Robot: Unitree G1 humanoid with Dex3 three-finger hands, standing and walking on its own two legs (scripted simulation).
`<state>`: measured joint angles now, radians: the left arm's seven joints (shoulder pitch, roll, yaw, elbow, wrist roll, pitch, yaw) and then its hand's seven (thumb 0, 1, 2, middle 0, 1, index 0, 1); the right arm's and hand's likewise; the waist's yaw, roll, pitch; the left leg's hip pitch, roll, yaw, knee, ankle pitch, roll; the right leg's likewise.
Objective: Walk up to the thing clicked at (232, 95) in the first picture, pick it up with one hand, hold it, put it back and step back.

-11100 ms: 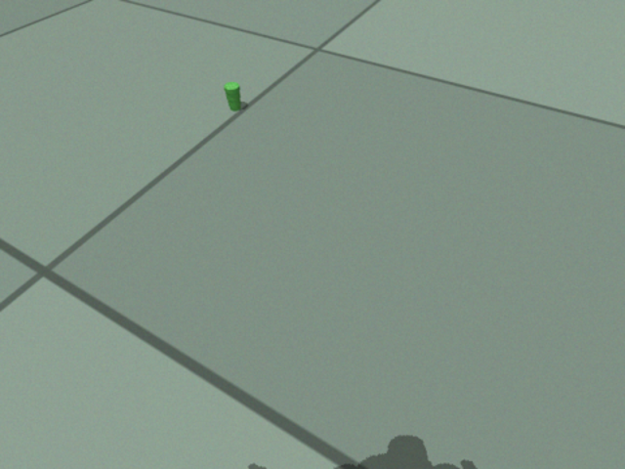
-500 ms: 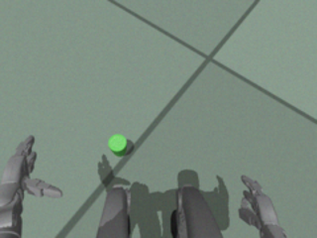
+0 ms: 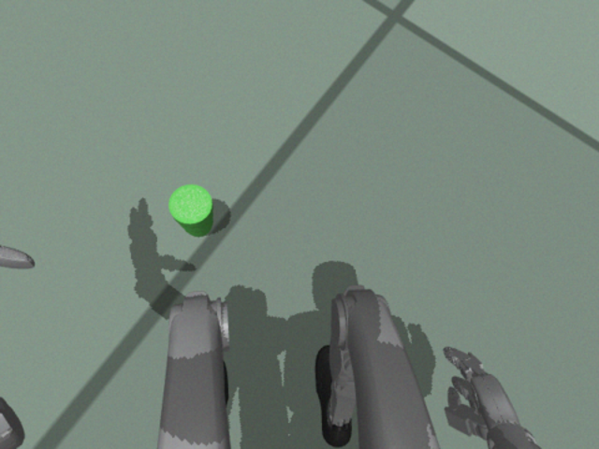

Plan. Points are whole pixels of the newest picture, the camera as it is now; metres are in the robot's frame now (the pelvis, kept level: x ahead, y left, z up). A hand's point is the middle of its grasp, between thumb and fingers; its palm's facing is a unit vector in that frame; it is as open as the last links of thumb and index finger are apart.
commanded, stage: go down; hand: left
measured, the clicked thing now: (195, 214) +0.52 +0.18 -0.40
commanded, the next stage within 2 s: approach in 0.90 s
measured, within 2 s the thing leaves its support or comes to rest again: neither
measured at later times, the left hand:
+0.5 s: hand (0, 185) +0.44 +0.36 -0.05, palm faces +0.09 -0.99 -0.08, open 17.6 cm
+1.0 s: hand (1, 170) +0.46 +0.38 -0.06, palm faces +0.07 -1.00 -0.07, open 17.7 cm
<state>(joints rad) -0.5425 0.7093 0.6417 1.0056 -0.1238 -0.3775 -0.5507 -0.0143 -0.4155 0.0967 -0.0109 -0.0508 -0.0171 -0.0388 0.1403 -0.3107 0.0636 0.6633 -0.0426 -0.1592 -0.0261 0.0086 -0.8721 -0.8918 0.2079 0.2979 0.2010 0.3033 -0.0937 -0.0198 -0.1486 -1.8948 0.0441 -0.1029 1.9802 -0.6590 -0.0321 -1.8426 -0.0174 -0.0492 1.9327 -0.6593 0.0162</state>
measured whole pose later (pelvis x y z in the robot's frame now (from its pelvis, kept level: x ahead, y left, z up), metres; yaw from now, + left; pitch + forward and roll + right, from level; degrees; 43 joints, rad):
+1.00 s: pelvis -0.01 +0.01 -0.09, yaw -3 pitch +32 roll -8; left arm -0.79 0.94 0.73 1.11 -0.12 -0.36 -0.68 -0.02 -0.61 0.04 -0.04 -0.09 -0.06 -0.07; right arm 0.17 -0.35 0.14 0.68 -0.06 -0.12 0.00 0.00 -0.89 -0.89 0.21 0.30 0.20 0.30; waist -0.17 -0.02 -0.09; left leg -2.16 0.03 -0.15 2.27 -0.69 -0.02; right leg -2.07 -0.01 -0.07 2.18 -0.68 0.04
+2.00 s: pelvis -0.02 +0.03 -0.17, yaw -12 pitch +14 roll -17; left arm -0.77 0.97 0.61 1.55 -0.07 -1.01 -0.21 -0.02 -0.61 0.09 -0.03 -0.14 -0.06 -0.11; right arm -0.14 -0.39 0.54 0.52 -0.34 0.02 0.08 0.00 -0.91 -0.90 0.21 0.30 0.20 0.30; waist -0.32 -0.28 0.30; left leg -2.23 0.02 -0.37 2.63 -0.71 -0.02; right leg -2.07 0.08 -0.21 2.38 -0.62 0.08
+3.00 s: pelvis -0.02 +0.03 -0.16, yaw -13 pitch +16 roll -19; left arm -0.84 0.96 0.39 1.60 0.00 -1.10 0.01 -0.01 -0.03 0.48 -0.43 -0.46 -0.43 -0.46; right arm -0.19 -0.36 0.56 0.56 -0.39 0.07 0.12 0.00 -0.87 -0.89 0.21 0.30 0.20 0.30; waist -0.33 -0.27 0.28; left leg -2.22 0.01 -0.42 2.61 -0.71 -0.03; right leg -2.05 0.07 -0.25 2.33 -0.62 0.09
